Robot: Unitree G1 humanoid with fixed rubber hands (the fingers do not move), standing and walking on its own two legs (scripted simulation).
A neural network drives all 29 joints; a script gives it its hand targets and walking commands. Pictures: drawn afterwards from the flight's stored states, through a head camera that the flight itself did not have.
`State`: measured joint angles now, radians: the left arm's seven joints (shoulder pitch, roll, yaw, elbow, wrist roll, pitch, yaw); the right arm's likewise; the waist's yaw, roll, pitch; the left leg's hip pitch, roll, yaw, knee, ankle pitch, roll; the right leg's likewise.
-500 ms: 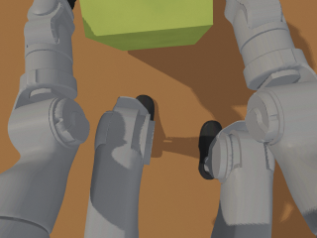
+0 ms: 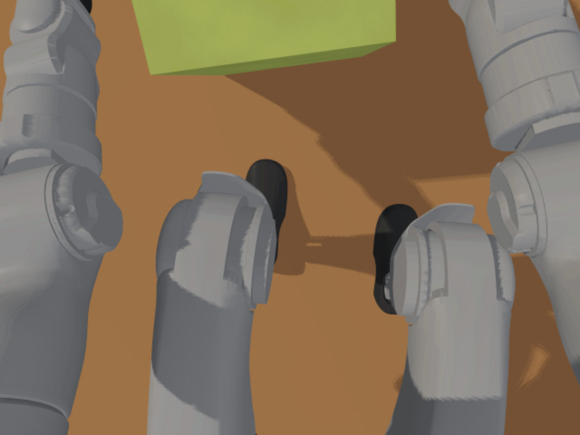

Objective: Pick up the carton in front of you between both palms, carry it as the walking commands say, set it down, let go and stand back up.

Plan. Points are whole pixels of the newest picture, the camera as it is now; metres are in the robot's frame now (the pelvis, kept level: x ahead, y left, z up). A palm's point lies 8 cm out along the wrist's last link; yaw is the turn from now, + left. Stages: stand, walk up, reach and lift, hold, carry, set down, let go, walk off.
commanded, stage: set down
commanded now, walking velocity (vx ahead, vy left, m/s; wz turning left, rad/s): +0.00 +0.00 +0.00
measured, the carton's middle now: out of the picture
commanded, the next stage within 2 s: let go in 1.08 s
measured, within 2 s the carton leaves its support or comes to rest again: neither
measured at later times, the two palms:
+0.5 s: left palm out of the picture +0.48 +0.35 -0.03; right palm out of the picture +0.59 -0.02 -0.03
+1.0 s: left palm out of the picture +0.48 +0.36 +0.12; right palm out of the picture +0.59 -0.02 +0.11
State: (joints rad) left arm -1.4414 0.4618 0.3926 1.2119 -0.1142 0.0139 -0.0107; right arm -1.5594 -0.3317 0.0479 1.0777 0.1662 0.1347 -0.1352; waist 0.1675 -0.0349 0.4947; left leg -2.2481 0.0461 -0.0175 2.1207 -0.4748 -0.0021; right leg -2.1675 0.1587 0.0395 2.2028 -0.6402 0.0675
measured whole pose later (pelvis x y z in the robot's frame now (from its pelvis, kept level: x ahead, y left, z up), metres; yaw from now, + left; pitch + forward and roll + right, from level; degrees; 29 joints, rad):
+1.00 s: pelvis +0.04 +0.01 +0.21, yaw +2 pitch +46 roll -3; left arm -1.08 0.33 0.41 0.81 -0.04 0.20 -0.06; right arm -1.21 -0.21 -0.19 0.83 -0.02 0.27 -0.13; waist 0.15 -0.06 -0.04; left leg -1.82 -0.01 -0.04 1.38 -0.35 0.00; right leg -1.72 0.07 0.03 1.43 -0.50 0.04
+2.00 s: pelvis +0.13 +0.00 +0.39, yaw +6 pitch +5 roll +1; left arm 0.22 0.20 0.04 0.43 -0.02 0.03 -0.08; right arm 0.13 -0.18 -0.07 0.50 -0.05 0.02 0.01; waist 0.04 0.01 0.04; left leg -0.33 -0.02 -0.04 0.45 -0.20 -0.01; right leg -0.25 0.01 0.06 0.48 -0.32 0.00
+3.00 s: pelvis +0.14 +0.02 +0.39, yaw +5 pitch -2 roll +0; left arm 0.25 0.31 0.06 0.69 0.02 0.00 0.02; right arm 0.19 -0.27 -0.06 0.79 -0.03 -0.02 -0.03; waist -0.01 -0.04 0.02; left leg -0.23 -0.03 -0.03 0.53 -0.27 0.02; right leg -0.10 0.00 0.07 0.48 -0.34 0.02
